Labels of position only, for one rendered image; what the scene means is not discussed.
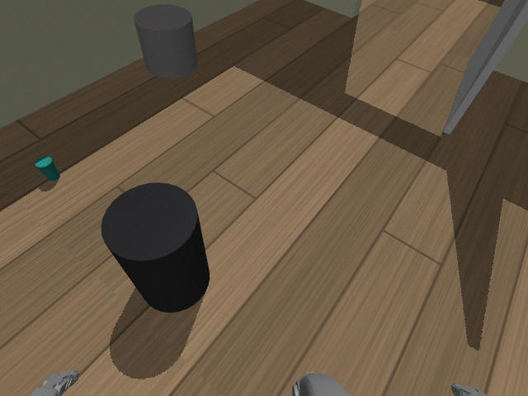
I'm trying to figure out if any left robot hand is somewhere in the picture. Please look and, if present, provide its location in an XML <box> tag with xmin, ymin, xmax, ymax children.
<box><xmin>29</xmin><ymin>370</ymin><xmax>80</xmax><ymax>396</ymax></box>

